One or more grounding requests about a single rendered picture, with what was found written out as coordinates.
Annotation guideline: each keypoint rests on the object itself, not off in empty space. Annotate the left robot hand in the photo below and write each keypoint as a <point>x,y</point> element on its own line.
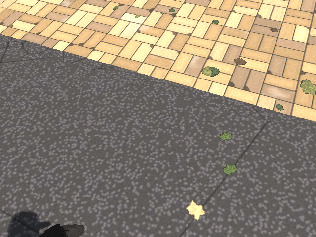
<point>68,230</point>

